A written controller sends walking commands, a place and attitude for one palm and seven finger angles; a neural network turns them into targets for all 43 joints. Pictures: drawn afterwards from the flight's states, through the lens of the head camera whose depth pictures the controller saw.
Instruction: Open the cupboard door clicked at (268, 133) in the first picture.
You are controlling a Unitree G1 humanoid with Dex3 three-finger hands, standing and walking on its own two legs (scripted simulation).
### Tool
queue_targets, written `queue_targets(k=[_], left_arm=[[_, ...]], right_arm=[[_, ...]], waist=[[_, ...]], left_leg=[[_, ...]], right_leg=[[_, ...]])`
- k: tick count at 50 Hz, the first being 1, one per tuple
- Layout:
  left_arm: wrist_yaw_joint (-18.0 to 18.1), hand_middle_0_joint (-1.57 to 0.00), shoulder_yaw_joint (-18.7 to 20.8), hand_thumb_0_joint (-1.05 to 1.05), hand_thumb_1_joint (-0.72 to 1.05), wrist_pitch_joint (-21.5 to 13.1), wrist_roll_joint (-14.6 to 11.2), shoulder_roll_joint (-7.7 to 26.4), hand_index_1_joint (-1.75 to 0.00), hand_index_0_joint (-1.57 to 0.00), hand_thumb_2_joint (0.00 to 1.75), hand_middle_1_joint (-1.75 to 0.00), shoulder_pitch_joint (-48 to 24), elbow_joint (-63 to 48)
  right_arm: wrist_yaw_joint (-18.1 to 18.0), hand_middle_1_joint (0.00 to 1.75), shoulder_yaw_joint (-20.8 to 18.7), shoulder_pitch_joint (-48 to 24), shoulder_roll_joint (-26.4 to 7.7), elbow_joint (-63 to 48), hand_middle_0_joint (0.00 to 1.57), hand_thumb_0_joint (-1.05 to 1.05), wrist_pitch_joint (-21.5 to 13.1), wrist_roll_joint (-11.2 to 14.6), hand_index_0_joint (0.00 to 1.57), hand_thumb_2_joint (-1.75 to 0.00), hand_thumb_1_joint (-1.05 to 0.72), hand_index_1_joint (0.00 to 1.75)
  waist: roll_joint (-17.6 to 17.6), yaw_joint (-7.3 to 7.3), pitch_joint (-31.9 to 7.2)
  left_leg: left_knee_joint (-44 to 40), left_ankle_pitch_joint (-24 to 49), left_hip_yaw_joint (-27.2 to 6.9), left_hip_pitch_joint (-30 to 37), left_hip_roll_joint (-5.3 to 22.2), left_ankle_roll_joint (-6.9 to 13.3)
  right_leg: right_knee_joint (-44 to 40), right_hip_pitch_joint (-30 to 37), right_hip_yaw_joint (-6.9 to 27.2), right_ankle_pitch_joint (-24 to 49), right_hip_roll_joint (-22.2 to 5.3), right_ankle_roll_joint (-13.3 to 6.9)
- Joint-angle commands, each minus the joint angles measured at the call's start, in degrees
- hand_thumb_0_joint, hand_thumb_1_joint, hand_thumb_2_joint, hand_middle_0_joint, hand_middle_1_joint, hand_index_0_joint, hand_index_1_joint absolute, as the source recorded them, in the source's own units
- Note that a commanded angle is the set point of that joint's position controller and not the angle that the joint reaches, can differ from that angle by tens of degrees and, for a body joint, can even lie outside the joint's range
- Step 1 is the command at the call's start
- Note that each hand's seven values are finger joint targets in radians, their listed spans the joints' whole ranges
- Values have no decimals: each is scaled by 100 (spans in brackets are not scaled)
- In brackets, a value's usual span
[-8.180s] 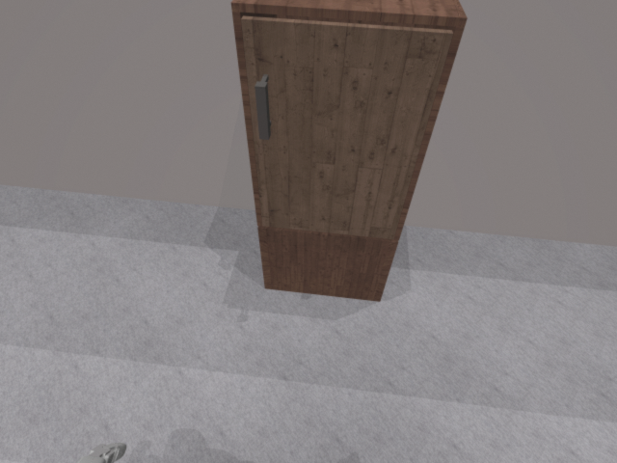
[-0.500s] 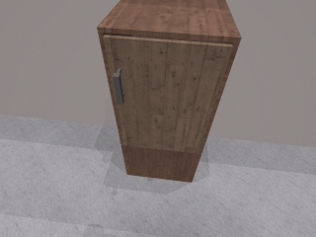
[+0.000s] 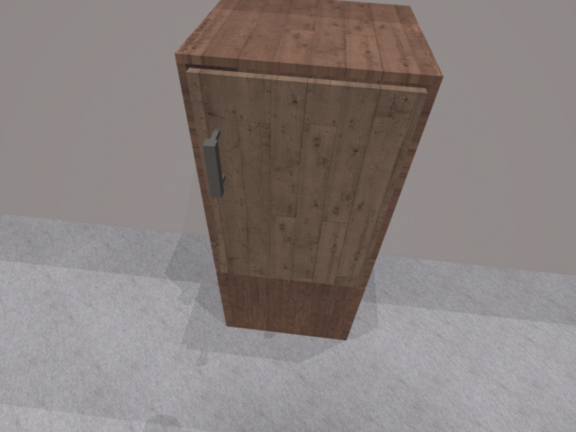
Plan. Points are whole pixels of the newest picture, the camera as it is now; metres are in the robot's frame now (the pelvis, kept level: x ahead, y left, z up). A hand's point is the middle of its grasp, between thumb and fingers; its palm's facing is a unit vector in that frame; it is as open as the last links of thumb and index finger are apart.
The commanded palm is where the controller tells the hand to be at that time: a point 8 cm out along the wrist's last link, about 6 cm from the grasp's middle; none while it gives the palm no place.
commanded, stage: come to a stop and stand still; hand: left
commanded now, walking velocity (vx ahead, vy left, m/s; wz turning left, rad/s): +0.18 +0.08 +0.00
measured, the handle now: (216, 163) +0.58 +0.19 +0.05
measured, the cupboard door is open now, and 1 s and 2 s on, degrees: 0 0 0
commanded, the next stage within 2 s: look again from close up in 1.12 s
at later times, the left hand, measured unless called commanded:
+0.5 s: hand out of the picture +0.10 +0.18 -0.18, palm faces +0.03 -0.97 -0.22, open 7.3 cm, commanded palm none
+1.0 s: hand out of the picture +0.03 +0.15 -0.17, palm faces +0.05 -0.98 -0.19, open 7.3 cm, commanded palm none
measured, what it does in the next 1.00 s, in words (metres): stands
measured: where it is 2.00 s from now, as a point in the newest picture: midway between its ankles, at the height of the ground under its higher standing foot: outside the picture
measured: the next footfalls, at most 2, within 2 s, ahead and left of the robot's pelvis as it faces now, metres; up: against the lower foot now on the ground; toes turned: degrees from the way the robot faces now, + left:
none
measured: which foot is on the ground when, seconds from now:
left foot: down 0.00-1.00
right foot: down 0.00-1.00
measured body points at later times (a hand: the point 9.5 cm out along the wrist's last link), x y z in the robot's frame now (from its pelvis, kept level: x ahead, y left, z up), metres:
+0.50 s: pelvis +0.04 +0.00 -0.01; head +0.08 +0.00 +0.44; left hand +0.10 +0.23 -0.16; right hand +0.02 -0.19 -0.17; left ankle -0.02 +0.09 -0.73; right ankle +0.09 -0.11 -0.73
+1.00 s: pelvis +0.03 -0.02 +0.00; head +0.04 -0.02 +0.45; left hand +0.02 +0.21 -0.15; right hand +0.02 -0.23 -0.16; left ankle -0.02 +0.09 -0.73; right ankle +0.09 -0.11 -0.73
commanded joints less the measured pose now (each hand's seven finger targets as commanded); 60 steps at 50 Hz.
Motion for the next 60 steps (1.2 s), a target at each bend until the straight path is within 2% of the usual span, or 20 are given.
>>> queue_targets(k=[1, 2, 3, 4, 5, 6, 7, 9, 11, 14, 16, 18, 19, 23, 26, 30, 33, 40, 47, 60], left_arm=[[64, -20, 213, 0, 90, -86, -8, 753, -30, -20, 90, -30, 258, -307], [48, -20, 195, 0, 90, -77, -9, 660, -30, -20, 90, -30, 121, -354], [20, -20, 156, 0, 90, -71, 0, 508, -30, -20, 90, -30, 15, -410], [-11, -20, 95, 0, 90, -70, 13, 277, -30, -20, 90, -30, -124, -492], [-18, -20, 41, 0, 90, -98, 60, 199, -30, -20, 90, -30, -375, -615], [-18, -20, 22, 0, 90, -120, 79, 237, -30, -20, 90, -30, -461, -625], [-21, -20, 1, 0, 90, -144, 55, 156, -30, -20, 90, -30, -416, -544], [-12, -20, -47, 0, 90, -163, -39, 28, -30, -20, 90, -30, -284, -413], [7, -20, -32, 0, 90, -130, -82, 119, -30, -20, 90, -30, -140, -315], [60, -20, 34, 0, 90, -55, -100, 389, -30, -20, 90, -30, -52, -205], [90, -20, 66, 0, 90, -28, -90, 569, -30, -20, 90, -30, -69, -260], [85, -20, 84, 0, 90, 27, -74, 613, -30, -20, 90, -30, -192, -326], [94, -20, 103, 0, 90, 30, -65, 613, -30, -20, 90, -30, -217, -352], [127, -20, 130, 0, 90, 12, -53, 734, -30, -20, 90, -30, -298, -473], [136, -20, 96, 0, 90, 35, -43, 748, -30, -20, 90, -30, -564, -573], [103, -20, 53, 0, 90, 100, -26, 641, -30, -20, 90, -30, -859, -670], [85, -20, 24, 0, 90, 73, -15, 656, -30, -20, 90, -30, -764, -620], [54, -20, -5, 0, 90, -38, -32, 815, -30, -20, 90, -30, -662, -497], [51, -20, -36, 0, 90, -119, -56, 914, -30, -20, 90, -30, -513, -334], [86, -20, -134, 0, 90, -161, -89, 635, -30, -20, 90, -30, -90, -12]], right_arm=[[5, 30, -64, 766, -190, -95, 20, 0, -114, -5, 20, -90, -90, 30], [1, 30, -56, 916, -221, -39, 20, 0, -145, -7, 20, -90, -90, 30], [-19, 30, -85, 1088, -342, 17, 20, 0, -179, -19, 20, -90, -90, 30], [-52, 30, -127, 1254, -562, 55, 20, 0, -205, -24, 20, -90, -90, 30], [-112, 30, -130, 1243, -624, 35, 20, 0, -221, -17, 20, -90, -90, 30], [-151, 30, -77, 1190, -515, 31, 20, 0, -251, -8, 20, -90, -90, 30], [-181, 30, -10, 1103, -415, 34, 20, 0, -298, -12, 20, -90, -90, 30], [-235, 30, 36, 903, -457, 8, 20, 0, -366, -4, 20, -90, -90, 30], [-274, 30, 0, 667, -573, 7, 20, 0, -349, 56, 20, -90, -90, 30], [-302, 30, -85, 602, -554, -9, 20, 0, -262, 129, 20, -90, -90, 30], [-303, 30, -130, 588, -440, -70, 20, 0, -222, 129, 20, -90, -90, 30], [-303, 30, -191, 511, -387, -94, 20, 0, -163, 111, 20, -90, -90, 30], [-297, 30, -235, 485, -429, -95, 20, 0, -123, 104, 20, -90, -90, 30], [-234, 30, -312, 389, -398, -174, 20, 0, -70, 105, 20, -90, -90, 30], [-184, 30, -297, 214, -308, -205, 20, 0, -33, 95, 20, -90, -90, 30], [-133, 30, -253, -188, -409, -252, 20, 0, -35, 38, 20, -90, -90, 30], [-99, 30, -214, -351, -501, -294, 20, 0, -65, 32, 20, -90, -90, 30], [-46, 30, -152, -202, -617, -240, 20, 0, -81, 29, 20, -90, -90, 30], [-35, 30, -99, -2, -675, -92, 20, 0, -98, 49, 20, -90, -90, 30], [-79, 30, 5, 358, -423, 162, 20, 0, -138, 66, 20, -90, -90, 30]], waist=[[-383, -153, 857], [-46, -215, 910], [559, -271, 991], [1357, -353, 1100], [1550, -383, 1355], [1182, -338, 1394], [785, -250, 1262], [397, -132, 750], [433, -23, 459], [530, 16, 306], [484, -16, 330], [298, -45, 412], [-17, -46, 289], [-286, -69, -270], [-309, -130, -232], [7, -77, 431], [143, -10, 586], [-79, -62, 553], [-130, -83, 566], [27, -35, 495]], left_leg=[[-415, -336, 9, -464, 68, 57], [-814, -413, -140, -253, 151, 86], [-1293, -743, -707, -137, 485, 209], [-1995, -1015, -1653, 36, 1181, 468], [-2312, -378, -2284, 228, 1645, 775], [-2128, 1052, -2298, 471, 1774, 977], [-1822, 2669, -2004, 498, 1739, 1026], [-1204, 5406, -1201, 794, 1479, 842], [-894, 6196, -794, 945, 1224, 487], [-646, 5546, -672, 563, 1038, 170], [-617, 4645, -547, 33, 807, 0], [-630, 4184, -535, -69, 767, -37], [-485, 3966, -502, -36, 773, 19], [-95, 2861, -309, 14, 520, -28], [-214, 1820, -375, -14, 458, -34], [-958, 832, -723, -478, 641, 87], [-1223, 381, -763, -705, 636, 105], [-1314, 20, -592, -464, 470, 49], [-1346, 197, -522, -325, 452, 23], [-1388, 518, -499, -379, 504, -38]], right_leg=[[-1408, -457, 1518, -2569, -1123, -628], [-1011, -678, 1223, -2256, -895, -544], [-334, -919, 776, -1890, -516, -407], [757, -1321, 86, -1259, -63, -211], [1398, -1852, -29, -1272, 25, -105], [1783, -2060, 184, -1364, -126, -100], [1847, -1878, 309, -1290, -245, -64], [1086, -1117, 293, -1126, -306, 39], [222, -461, 149, -231, -205, 120], [-181, 370, 284, 1002, -255, 79], [194, 760, 552, 2569, -542, -33], [480, 607, 553, 2683, -606, -41], [527, 635, 596, 2839, -611, -59], [571, 779, 872, 3485, -948, -292], [310, 551, 1010, 2705, -1004, -358], [-5, 188, 849, 795, -584, -106], [-216, 358, 871, 422, -489, -52], [-896, 393, 1068, -272, -579, -85], [-1142, 485, 1029, -346, -600, -95], [-994, 804, 871, 249, -575, -126]])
